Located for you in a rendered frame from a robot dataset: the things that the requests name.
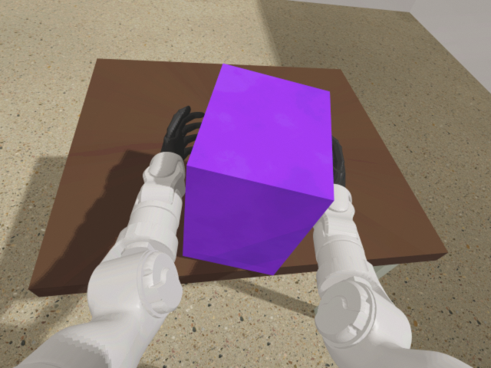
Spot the robot left hand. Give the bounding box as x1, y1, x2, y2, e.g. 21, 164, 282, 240
161, 106, 205, 161

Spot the robot right forearm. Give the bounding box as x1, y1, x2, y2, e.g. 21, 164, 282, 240
313, 184, 396, 307

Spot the carton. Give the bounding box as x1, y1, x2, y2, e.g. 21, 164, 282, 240
183, 64, 334, 275

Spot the robot left upper arm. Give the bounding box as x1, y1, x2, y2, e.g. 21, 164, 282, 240
13, 249, 183, 368

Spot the table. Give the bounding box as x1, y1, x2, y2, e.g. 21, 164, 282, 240
28, 58, 448, 315

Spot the robot right hand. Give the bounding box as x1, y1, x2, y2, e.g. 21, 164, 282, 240
331, 135, 345, 187

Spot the robot right upper arm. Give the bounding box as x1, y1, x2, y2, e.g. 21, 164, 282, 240
315, 281, 473, 368

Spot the robot left forearm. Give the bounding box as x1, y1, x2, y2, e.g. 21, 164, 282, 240
87, 152, 186, 312

